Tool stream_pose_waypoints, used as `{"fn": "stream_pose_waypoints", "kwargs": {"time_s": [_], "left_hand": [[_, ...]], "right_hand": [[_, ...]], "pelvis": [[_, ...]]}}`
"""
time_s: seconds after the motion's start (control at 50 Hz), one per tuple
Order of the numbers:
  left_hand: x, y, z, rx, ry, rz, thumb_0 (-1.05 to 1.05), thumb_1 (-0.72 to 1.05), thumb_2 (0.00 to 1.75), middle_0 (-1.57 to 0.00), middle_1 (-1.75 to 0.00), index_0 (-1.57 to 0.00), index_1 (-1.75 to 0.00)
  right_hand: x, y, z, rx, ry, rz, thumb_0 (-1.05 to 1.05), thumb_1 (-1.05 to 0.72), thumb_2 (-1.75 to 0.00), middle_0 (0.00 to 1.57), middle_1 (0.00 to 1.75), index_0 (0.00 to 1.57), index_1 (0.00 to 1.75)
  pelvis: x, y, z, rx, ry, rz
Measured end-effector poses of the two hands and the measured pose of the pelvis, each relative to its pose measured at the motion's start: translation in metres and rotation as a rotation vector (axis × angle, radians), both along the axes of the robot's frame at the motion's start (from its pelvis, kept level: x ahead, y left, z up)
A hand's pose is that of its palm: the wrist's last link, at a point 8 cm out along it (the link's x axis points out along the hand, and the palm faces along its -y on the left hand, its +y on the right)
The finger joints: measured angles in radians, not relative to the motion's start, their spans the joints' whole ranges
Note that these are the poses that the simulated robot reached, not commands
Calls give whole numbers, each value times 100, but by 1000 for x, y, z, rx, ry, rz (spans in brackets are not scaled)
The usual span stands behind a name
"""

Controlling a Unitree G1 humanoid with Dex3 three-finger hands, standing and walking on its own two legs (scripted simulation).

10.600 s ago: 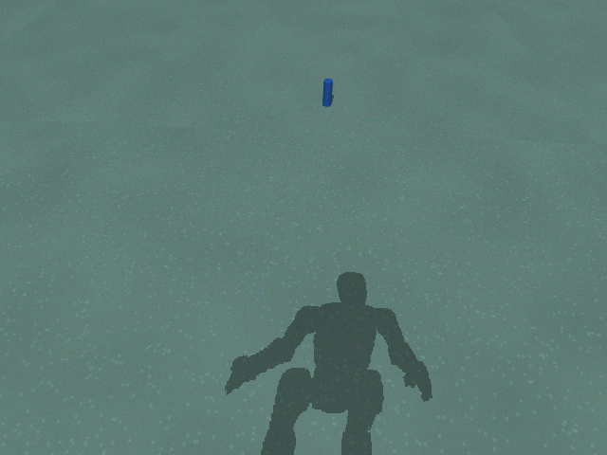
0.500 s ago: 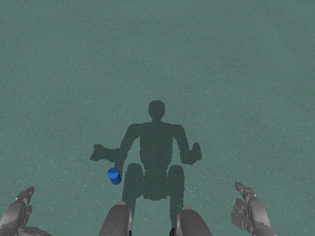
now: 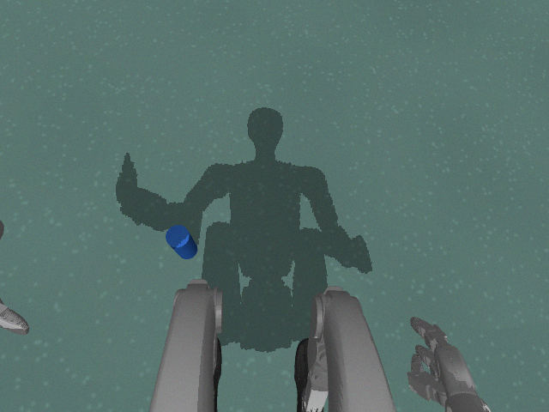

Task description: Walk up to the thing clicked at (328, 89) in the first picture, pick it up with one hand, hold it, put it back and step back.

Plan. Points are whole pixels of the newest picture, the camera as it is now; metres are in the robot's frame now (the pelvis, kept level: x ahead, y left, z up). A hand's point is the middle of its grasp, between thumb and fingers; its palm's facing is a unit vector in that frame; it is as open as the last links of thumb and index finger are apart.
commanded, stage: go down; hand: left
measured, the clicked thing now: (183, 243) +0.41 +0.21 -0.44
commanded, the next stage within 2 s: approach in 1.76 s
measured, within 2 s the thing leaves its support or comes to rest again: neither
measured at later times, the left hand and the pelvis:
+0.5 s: hand (17, 251) +0.32 +0.38 -0.10, palm faces +0.13 -0.98 -0.12, open 17.6 cm; pelvis -0.02 +0.00 -0.07, yaw -2 degrees
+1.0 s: hand (18, 239) +0.34 +0.39 -0.11, palm faces +0.13 -0.99 -0.11, open 17.7 cm; pelvis -0.03 +0.00 -0.11, yaw -3 degrees
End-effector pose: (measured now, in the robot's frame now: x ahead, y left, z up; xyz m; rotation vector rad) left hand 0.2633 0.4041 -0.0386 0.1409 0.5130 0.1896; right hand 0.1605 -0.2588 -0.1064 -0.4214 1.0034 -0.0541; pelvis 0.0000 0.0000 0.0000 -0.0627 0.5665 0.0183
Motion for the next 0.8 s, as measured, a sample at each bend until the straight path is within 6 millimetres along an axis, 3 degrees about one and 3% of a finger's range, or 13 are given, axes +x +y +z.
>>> {"fn": "stream_pose_waypoints", "kwargs": {"time_s": [0.12,0.24,0.8], "left_hand": [[7,9,-16,-6,-62,0,-1,-58,4,-4,-5,-5,-5],[19,13,-29,-21,-109,-33,-1,-56,5,-4,-6,-5,-6],[43,33,-60,-40,-232,-57,-1,-60,5,-5,-7,-5,-7]], "right_hand": [[-19,-7,-26,-18,31,-1,1,-88,-89,21,30,21,30],[-28,-14,-39,-51,29,1,1,-88,-89,21,30,21,30],[-28,-13,-88,-78,15,52,0,-89,-90,21,30,21,30]], "pelvis": [[-11,-4,-26,-4,5,-5],[-18,-3,-45,-13,5,-11],[-27,1,-101,-31,-1,-23]]}}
